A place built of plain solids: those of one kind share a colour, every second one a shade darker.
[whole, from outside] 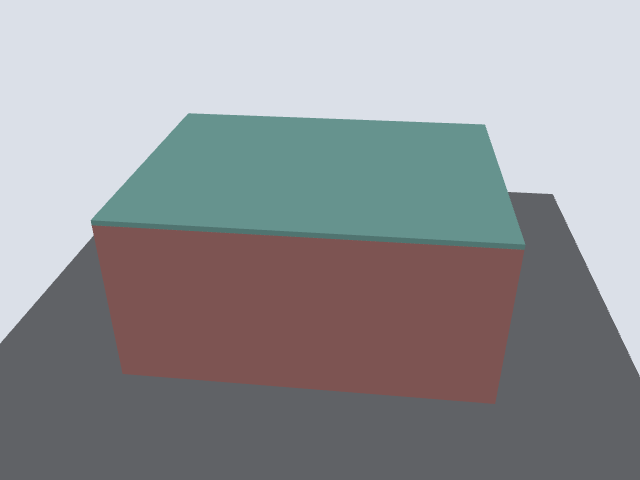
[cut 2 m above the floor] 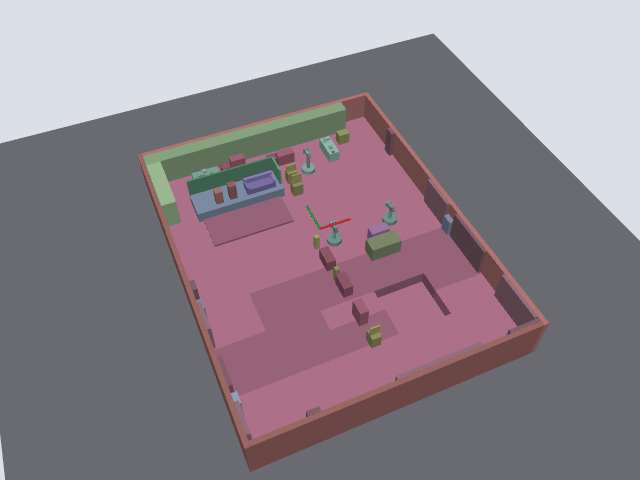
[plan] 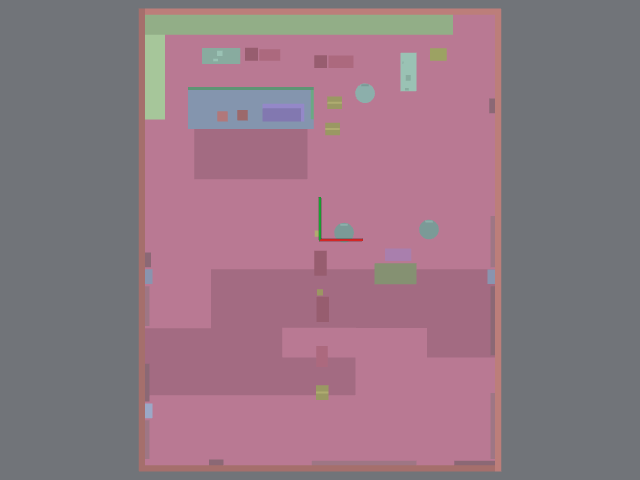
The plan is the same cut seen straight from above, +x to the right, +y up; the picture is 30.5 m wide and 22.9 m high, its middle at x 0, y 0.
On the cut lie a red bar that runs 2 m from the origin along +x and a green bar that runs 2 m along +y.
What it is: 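A television studio; one plain floor, a cyclorama, elevating floor sections, a set, what works the floor and what has gathered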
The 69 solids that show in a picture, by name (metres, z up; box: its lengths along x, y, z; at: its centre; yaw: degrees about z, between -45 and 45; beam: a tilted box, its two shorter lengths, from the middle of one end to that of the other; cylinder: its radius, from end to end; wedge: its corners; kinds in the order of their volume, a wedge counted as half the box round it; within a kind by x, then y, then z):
{
 "floor_1": {"box": [3.16, 1.42, 1.05], "at": [-6.78, -4.9, 0.48]},
 "floor_2": {"box": [3.16, 2.82, 1.05], "at": [-6.78, -2.8, 0.48]},
 "floor_3": {"box": [3.42, 4.22, 1.05], "at": [-3.5, -3.5, 0.48]},
 "floor_4": {"box": [10.06, 1.81, 1.05], "at": [-3.33, -6.5, 0.48]},
 "floor_5": {"box": [5.4, 2.4, 0.14], "at": [-3.3, 4.1, 1.08]},
 "floor_6": {"box": [3.5, 1.42, 1.05], "at": [-0.05, -4.9, 0.48]},
 "floor_7": {"box": [16.72, 3.36, 1.05], "at": [0.0, -9.08, 0.48]},
 "floor_8": {"box": [16.72, 12.16, 1.05], "at": [0.0, 4.68, 0.48]},
 "floor_9": {"box": [10.16, 2.81, 1.05], "at": [3.28, -2.79, 0.48]},
 "floor_10": {"box": [3.42, 3.22, 0.2], "at": [3.4, -5.8, 0.05]},
 "floor_11": {"box": [3.26, 1.82, 1.05], "at": [6.73, -6.5, 0.48]},
 "floor_12": {"box": [3.26, 1.42, 1.05], "at": [6.73, -4.9, 0.48]},
 "wall_1": {"box": [0.3, 22.1, 10.3], "at": [-8.5, 0.0, 5.1]},
 "wall_2": {"box": [16.7, 0.3, 10.3], "at": [0.0, -10.9, 5.1]},
 "wall_3": {"box": [16.7, 0.3, 10.3], "at": [0.0, 10.9, 5.1]},
 "wall_4": {"box": [0.3, 22.1, 10.3], "at": [8.5, 0.0, 5.1]},
 "roof_1": {"box": [17.3, 22.1, 0.3], "at": [0.0, 0.0, 10.4]},
 "cove_1": {"box": [0.96, 4.04, 5.2], "at": [-7.87, 7.77, 3.6]},
 "cove_2": {"box": [14.7, 0.96, 5.2], "at": [-1.0, 10.27, 3.6]},
 "drape_1": {"box": [0.22, 1.85, 6.0], "at": [-8.24, -9.53, 4.0]},
 "drape_2": {"box": [0.22, 1.8, 6.0], "at": [-8.24, -6.8, 4.0]},
 "drape_3": {"box": [0.22, 1.9, 6.0], "at": [-8.24, -3.15, 4.0]},
 "drape_4": {"box": [0.28, 0.7, 6.0], "at": [-8.21, -0.95, 4.0]},
 "drape_5": {"box": [0.7, 0.28, 6.0], "at": [-4.95, -10.61, 4.0]},
 "drape_6": {"box": [5.0, 0.22, 6.0], "at": [2.1, -10.64, 4.0]},
 "drape_7": {"box": [1.95, 0.22, 6.0], "at": [7.38, -10.64, 4.0]},
 "drape_8": {"box": [0.28, 0.7, 6.0], "at": [8.21, 6.4, 4.0]},
 "drape_9": {"box": [0.22, 3.15, 6.0], "at": [8.24, -8.88, 4.0]},
 "drape_10": {"box": [0.22, 3.3, 6.0], "at": [8.24, -3.85, 4.0]},
 "drape_11": {"box": [0.22, 2.45, 6.0], "at": [8.24, -0.07, 4.0]},
 "deck_1": {"box": [6.0, 2.0, 0.75], "at": [-3.3, 6.3, 1.38]},
 "case_1": {"box": [0.62, 0.62, 0.85], "at": [-3.27, 8.86, 1.43]},
 "case_2": {"box": [1.0, 0.55, 1.34], "at": [-2.4, 8.82, 1.68]},
 "case_3": {"box": [0.6, 1.2, 0.83], "at": [0.02, -1.11, 1.42]},
 "case_4": {"box": [0.62, 0.62, 0.78], "at": [0.03, 8.51, 1.4]},
 "case_5": {"box": [0.55, 1.0, 1.26], "at": [0.1, -5.56, 1.64]},
 "case_6": {"box": [0.6, 1.2, 0.87], "at": [0.13, -3.31, 1.44]},
 "case_7": {"box": [1.2, 0.6, 0.85], "at": [1.0, 8.5, 1.43]},
 "flat_1": {"box": [6.0, 0.14, 3.0], "at": [-3.3, 7.23, 3.25]},
 "flat_2": {"box": [0.14, 1.4, 3.0], "at": [-0.37, 6.46, 3.25]},
 "table_1": {"box": [1.83, 0.76, 0.77], "at": [-4.71, 8.78, 1.39]},
 "table_2": {"box": [0.76, 1.83, 0.77], "at": [4.22, 8.02, 1.39]},
 "table_3": {"box": [0.34, 0.25, 0.18], "at": [4.31, 8.63, 1.86]},
 "stack_1": {"box": [2.0, 1.0, 1.05], "at": [3.6, -1.61, 1.53]},
 "monitor_1": {"box": [0.6, 0.7, 0.9], "at": [0.11, -7.28, 1.46]},
 "monitor_2": {"box": [0.6, 0.1, 0.64], "at": [0.11, -7.28, 2.23]},
 "monitor_3": {"box": [0.7, 0.6, 0.9], "at": [0.6, 5.3, 1.46]},
 "monitor_4": {"box": [0.7, 0.1, 0.79], "at": [0.6, 5.3, 2.3]},
 "monitor_5": {"box": [0.7, 0.6, 0.9], "at": [0.7, 6.55, 1.46]},
 "monitor_6": {"box": [0.7, 0.1, 0.53], "at": [0.7, 6.55, 2.17]},
 "sofa_1": {"box": [0.16, 0.85, 0.18], "at": [-2.67, 6.08, 2.29]},
 "sofa_2": {"box": [2.0, 0.85, 0.44], "at": [-1.75, 6.08, 1.98]},
 "sofa_3": {"box": [2.0, 0.22, 0.36], "at": [-1.75, 6.39, 2.38]},
 "sofa_4": {"box": [0.16, 0.85, 0.18], "at": [-0.83, 6.08, 2.29]},
 "wallbox_1": {"box": [0.36, 0.7, 1.4], "at": [-8.17, -8.15, 1.71]},
 "wallbox_2": {"box": [0.36, 0.7, 1.15], "at": [-8.17, -1.75, 1.58]},
 "wallbox_3": {"box": [0.36, 0.7, 1.15], "at": [8.17, -1.75, 1.58]},
 "rack_1": {"box": [1.25, 0.6, 1.14], "at": [3.73, -0.7, 1.57]},
 "pedestal_1": {"cylinder": 0.47, "from": [1.15, 0.35, 1.0], "to": [1.15, 0.35, 1.29]},
 "pedestal_2": {"box": [0.2, 0.71, 0.24], "at": [1.15, 0.41, 2.21]},
 "pedestal_3": {"cylinder": 0.47, "from": [2.15, 7.0, 1.0], "to": [2.15, 7.0, 1.29]},
 "pedestal_4": {"box": [0.2, 0.71, 0.24], "at": [2.15, 7.05, 2.5]},
 "pedestal_5": {"cylinder": 0.47, "from": [5.2, 0.5, 1.0], "to": [5.2, 0.5, 1.29]},
 "pedestal_6": {"box": [0.2, 0.71, 0.24], "at": [5.2, 0.56, 2.21]},
 "plinth_1": {"box": [0.5, 0.5, 1.0], "at": [-4.65, 5.9, 2.25]},
 "plinth_2": {"box": [0.5, 0.5, 1.15], "at": [-3.7, 5.95, 2.33]},
 "weights_1": {"box": [0.8, 0.6, 0.83], "at": [5.65, 8.85, 1.42]},
 "post_1": {"box": [0.3, 0.3, 1.08], "at": [-0.1, 0.3, 1.54]},
 "post_2": {"box": [0.3, 0.3, 1.14], "at": [0.0, -2.5, 1.57]}
}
